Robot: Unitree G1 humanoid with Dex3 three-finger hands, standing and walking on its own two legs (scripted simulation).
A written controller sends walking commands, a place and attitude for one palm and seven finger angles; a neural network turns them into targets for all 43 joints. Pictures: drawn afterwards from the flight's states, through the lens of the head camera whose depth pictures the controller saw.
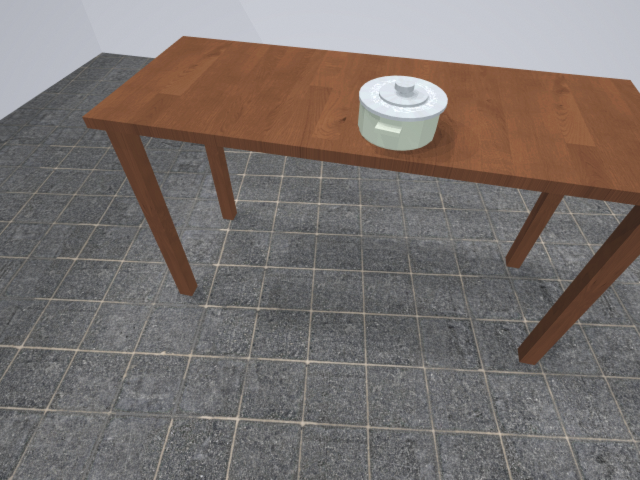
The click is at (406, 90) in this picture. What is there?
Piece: lid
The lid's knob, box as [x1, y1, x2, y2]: [395, 78, 414, 92]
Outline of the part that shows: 396,80 396,90 402,92 409,92 413,89 414,82 412,80 406,78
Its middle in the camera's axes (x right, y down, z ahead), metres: +0.18 -0.32 +0.82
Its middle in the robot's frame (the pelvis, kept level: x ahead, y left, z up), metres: +0.85 -0.13 +0.10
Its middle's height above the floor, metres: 0.87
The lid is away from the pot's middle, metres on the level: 0.00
